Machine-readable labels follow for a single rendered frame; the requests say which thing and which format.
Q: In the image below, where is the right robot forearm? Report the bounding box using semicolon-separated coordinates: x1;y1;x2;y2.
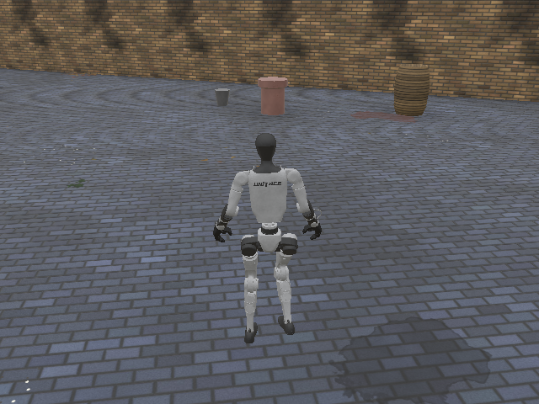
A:
302;200;319;227

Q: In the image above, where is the left robot forearm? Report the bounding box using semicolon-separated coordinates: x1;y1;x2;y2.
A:
216;204;232;230

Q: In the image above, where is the robot left shin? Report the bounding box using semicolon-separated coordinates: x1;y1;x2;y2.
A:
244;278;257;332

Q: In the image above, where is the robot left hand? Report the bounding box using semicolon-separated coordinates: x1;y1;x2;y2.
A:
213;225;232;242

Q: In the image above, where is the robot right hand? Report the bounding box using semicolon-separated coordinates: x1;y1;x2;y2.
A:
302;223;322;240

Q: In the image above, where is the robot left upper arm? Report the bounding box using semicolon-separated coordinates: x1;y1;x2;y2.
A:
225;170;249;217

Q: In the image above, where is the robot right thigh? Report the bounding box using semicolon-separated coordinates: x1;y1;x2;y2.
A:
274;233;298;281

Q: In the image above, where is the robot right upper arm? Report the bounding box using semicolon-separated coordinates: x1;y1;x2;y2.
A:
285;168;310;213

